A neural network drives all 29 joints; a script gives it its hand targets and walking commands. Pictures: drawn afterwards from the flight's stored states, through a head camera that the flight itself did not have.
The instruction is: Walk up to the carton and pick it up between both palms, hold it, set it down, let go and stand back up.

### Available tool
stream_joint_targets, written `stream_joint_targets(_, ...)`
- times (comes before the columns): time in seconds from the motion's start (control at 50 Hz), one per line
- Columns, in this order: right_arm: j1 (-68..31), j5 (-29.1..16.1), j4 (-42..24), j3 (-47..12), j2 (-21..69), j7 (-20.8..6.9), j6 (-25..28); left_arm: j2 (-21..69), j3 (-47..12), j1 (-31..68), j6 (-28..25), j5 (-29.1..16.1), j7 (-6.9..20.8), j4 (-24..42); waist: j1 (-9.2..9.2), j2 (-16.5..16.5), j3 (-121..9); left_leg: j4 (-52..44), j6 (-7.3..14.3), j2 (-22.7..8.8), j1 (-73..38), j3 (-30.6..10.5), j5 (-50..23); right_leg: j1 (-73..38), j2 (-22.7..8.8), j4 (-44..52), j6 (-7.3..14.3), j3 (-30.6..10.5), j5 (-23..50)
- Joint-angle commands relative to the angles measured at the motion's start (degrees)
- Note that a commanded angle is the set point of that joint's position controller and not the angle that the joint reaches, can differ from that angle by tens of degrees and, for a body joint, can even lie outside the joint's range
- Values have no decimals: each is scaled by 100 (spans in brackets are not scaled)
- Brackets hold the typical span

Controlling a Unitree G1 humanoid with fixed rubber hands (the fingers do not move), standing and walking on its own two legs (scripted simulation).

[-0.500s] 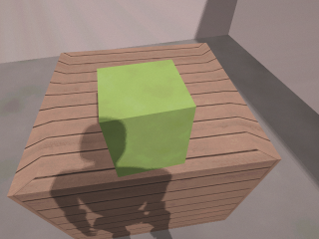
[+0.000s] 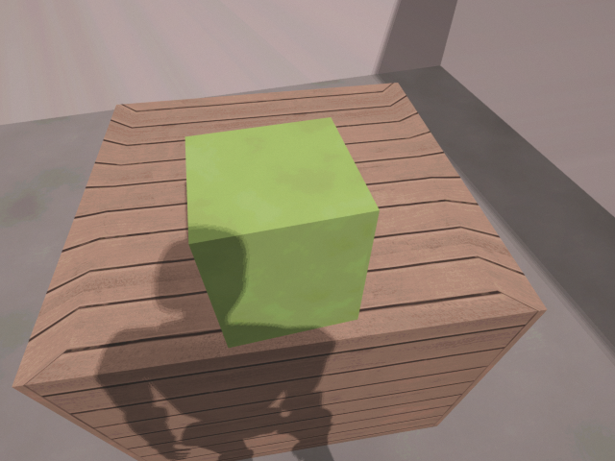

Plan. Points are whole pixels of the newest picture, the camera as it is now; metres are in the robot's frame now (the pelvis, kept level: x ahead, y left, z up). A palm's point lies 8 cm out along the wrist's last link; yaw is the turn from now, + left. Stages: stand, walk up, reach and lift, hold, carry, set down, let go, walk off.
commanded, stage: stand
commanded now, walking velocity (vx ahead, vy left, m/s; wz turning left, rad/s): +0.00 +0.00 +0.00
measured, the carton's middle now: (278, 235) +0.43 +0.05 +0.06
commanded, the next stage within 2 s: none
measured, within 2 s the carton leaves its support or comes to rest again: neither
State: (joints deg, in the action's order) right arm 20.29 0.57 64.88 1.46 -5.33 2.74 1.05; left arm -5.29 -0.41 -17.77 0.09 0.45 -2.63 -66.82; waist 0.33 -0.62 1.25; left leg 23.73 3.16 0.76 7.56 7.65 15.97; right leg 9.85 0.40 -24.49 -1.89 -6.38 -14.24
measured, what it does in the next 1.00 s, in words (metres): stands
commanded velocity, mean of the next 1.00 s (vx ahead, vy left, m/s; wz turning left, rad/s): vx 0.00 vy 0.00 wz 0.00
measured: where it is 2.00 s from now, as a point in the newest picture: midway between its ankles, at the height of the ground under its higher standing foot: outside the picture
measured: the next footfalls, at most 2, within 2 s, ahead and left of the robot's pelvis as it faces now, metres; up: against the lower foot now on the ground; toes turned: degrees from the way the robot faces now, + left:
none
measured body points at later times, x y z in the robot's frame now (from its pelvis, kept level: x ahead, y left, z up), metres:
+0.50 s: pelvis +0.00 +0.00 +0.00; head +0.01 +0.00 +0.45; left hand -0.02 +0.20 -0.17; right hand -0.04 -0.20 -0.16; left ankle -0.03 +0.08 -0.74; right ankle -0.01 -0.14 -0.74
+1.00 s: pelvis +0.00 +0.01 +0.00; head +0.02 +0.00 +0.45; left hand -0.03 +0.20 -0.16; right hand -0.05 -0.19 -0.16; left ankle -0.03 +0.08 -0.74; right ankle -0.01 -0.15 -0.74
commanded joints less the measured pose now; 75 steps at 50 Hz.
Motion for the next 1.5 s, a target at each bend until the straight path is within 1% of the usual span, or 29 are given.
stream_joint_targets(0.0,509,63,-74,15,-289,-11,57,-594,96,-553,-33,39,-35,-68,-17,18,478,-519,-57,-682,-184,-689,-986,510,-406,296,299,-243,1291)
stream_joint_targets(0.16,584,64,-69,43,-522,20,61,-223,22,-349,-22,-57,-32,13,14,-19,322,-501,-17,-756,-240,-678,-1447,456,-340,264,234,-121,1020)
stream_joint_targets(0.18,535,31,-65,39,-371,20,85,-439,80,-229,-28,-7,-49,97,48,-304,576,-475,-31,-772,-72,-747,-1353,571,-382,239,242,-170,1089)
stream_joint_targets(0.24,923,-41,16,125,-573,15,67,-252,-49,-471,-70,-20,-25,-107,92,316,308,-366,-12,-715,-292,-619,-1282,350,-400,192,163,-87,1434)
stream_joint_targets(0.32,513,-22,-62,52,-344,26,2,-316,26,-326,-42,6,-16,14,-14,84,598,-443,-7,-714,-101,-726,-1225,552,-403,214,253,-44,1084)
stream_joint_targets(0.34,631,71,-19,82,-440,49,7,-618,130,-290,-27,5,-29,31,82,387,561,-487,70,-795,-62,-776,-1062,446,-377,365,261,-178,1144)
stream_joint_targets(0.38,473,38,-112,62,-361,43,14,-329,22,-385,-51,44,-43,92,7,-27,599,-481,-15,-664,-7,-664,-1051,390,-425,266,252,-249,1330)
stream_joint_targets(0.46,664,-41,-11,70,-367,36,49,-177,-11,-272,-33,-39,-8,-8,36,236,422,-520,47,-829,-244,-818,-1062,446,-364,257,224,-36,998)
stream_joint_targets(0.54,607,39,-75,33,-310,-19,12,-469,39,-201,-14,41,-12,109,47,-351,520,-527,-64,-674,-3,-653,-1114,391,-387,211,219,-47,1184)
stream_joint_targets(0.56,500,4,-49,41,-460,4,17,-544,108,-445,-14,-15,-19,83,-90,-98,600,-650,40,-748,56,-819,-843,408,-355,222,192,-58,948)
stream_joint_targets(0.58,773,-12,7,49,-410,-13,13,-251,-2,-336,2,-24,-16,-2,62,154,690,-592,-58,-695,66,-666,-640,422,-392,326,198,-118,974)
stream_joint_targets(0.62,668,35,-41,26,-340,-35,-4,-287,18,-222,15,-6,10,47,67,-283,644,-712,-99,-616,137,-689,-507,422,-365,301,224,-169,829)
stream_joint_targets(0.66,792,6,-18,65,-478,-13,59,-355,-3,-491,6,-19,-18,-51,94,238,341,-600,29,-805,-140,-816,-755,291,-359,402,135,-41,918)
stream_joint_targets(0.68,768,28,1,48,-429,-37,71,-446,61,-569,-24,-82,-3,-111,-29,99,542,-626,-4,-770,-139,-847,-979,359,-376,430,214,-120,938)
stream_joint_targets(0.7,753,27,-51,80,-529,-33,72,-559,78,-394,-25,-30,-70,-38,149,225,393,-621,30,-687,-215,-750,-838,381,-385,390,200,-91,1051)
stream_joint_targets(0.72,554,61,-57,88,-535,7,63,-364,36,-381,-24,4,-58,-66,-84,189,441,-612,36,-688,-97,-758,-1045,234,-422,350,244,-108,1208)
stream_joint_targets(0.74,780,21,-41,19,-265,0,85,-486,119,-556,-33,-14,-39,-80,-12,234,354,-556,22,-791,-201,-818,-1379,117,-478,290,227,-92,1292)
stream_joint_targets(0.76,932,-12,12,41,-420,2,103,-368,35,-320,-28,-42,-42,15,130,-224,365,-480,-111,-775,-210,-727,-1535,350,-409,308,219,-100,1085)
stream_joint_targets(0.8,847,-38,-15,11,-241,-3,80,-352,64,-460,17,-34,-49,-34,52,-33,450,-483,-63,-865,-197,-865,-1632,370,-396,230,169,18,968)
stream_joint_targets(0.88,840,64,-42,3,-341,27,15,-530,88,-344,21,10,-47,47,70,126,703,-538,5,-683,71,-686,-685,445,-454,370,245,-120,1067)
stream_joint_targets(0.9,646,49,-64,81,-600,32,15,-287,0,-463,-14,1,-1,-36,-74,184,376,-564,30,-673,-67,-745,-762,284,-375,311,194,-39,957)
stream_joint_targets(0.94,649,22,-115,81,-532,-10,68,-319,34,-332,0,-23,-10,21,34,349,395,-483,55,-772,-169,-824,-831,465,-381,229,205,-31,1070)
stream_joint_targets(1.08,644,54,-89,49,-486,14,100,-613,145,-250,-43,-74,-26,89,62,-210,381,-363,-12,-824,-359,-675,-2198,506,-325,237,169,44,1219)
stream_joint_targets(1.12,802,-12,-69,4,-316,-27,131,-268,49,-490,-41,-46,1,-95,20,82,329,-407,49,-746,-237,-715,-1985,211,-412,218,230,-3,1249)
stream_joint_targets(1.18,528,0,-88,83,-601,-23,80,-265,28,-494,-53,-23,-4,-14,-100,-94,365,-417,35,-682,-176,-642,-1578,346,-416,223,206,-40,1225)
stream_joint_targets(1.22,653,2,-127,102,-586,-25,83,-403,42,-497,-35,-14,-34,-101,18,378,539,-453,45,-681,-121,-711,-905,419,-389,294,215,-88,1145)
stream_joint_targets(1.26,579,-33,-74,69,-431,34,37,-463,79,-253,-19,21,-32,100,-3,-22,564,-545,44,-710,28,-673,-993,427,-398,328,208,-40,1096)
stream_joint_targets(1.46,622,-18,-65,70,-627,55,16,-529,70,-247,-78,-5,-29,174,71,37,513,-611,-2,-618,78,-615,-803,341,-437,343,254,-183,1175)
stream_joint_targets(1.48,522,35,-110,65,-639,15,21,-510,75,-452,-73,-24,8,64,-71,43,362,-527,34,-694,-74,-667,-921,271,-420,269,238,-95,1159)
